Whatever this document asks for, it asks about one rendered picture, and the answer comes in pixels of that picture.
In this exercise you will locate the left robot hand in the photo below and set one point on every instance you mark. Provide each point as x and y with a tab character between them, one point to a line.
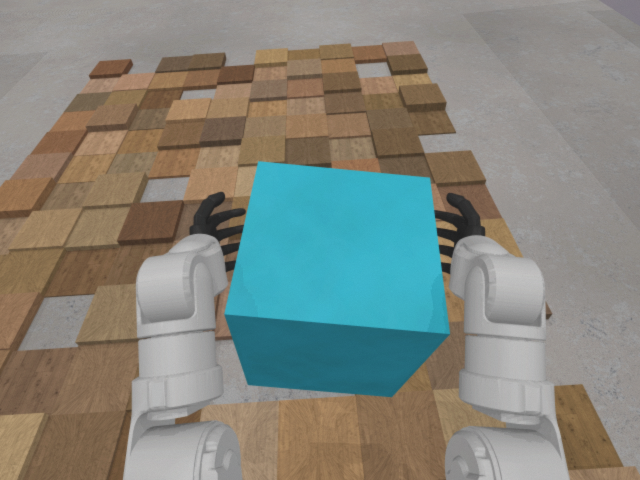
206	224

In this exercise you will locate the left robot forearm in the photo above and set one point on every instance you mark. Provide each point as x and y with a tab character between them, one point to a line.
178	371

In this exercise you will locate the left robot upper arm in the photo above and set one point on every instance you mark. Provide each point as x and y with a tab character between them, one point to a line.
207	450

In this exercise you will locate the right robot hand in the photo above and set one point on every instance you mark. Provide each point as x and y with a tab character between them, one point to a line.
467	225

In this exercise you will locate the carton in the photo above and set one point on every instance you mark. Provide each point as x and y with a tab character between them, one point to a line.
338	284

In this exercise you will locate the right robot upper arm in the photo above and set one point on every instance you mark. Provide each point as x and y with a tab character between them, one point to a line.
492	453

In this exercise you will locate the right robot forearm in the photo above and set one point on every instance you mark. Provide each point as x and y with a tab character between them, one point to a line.
504	304

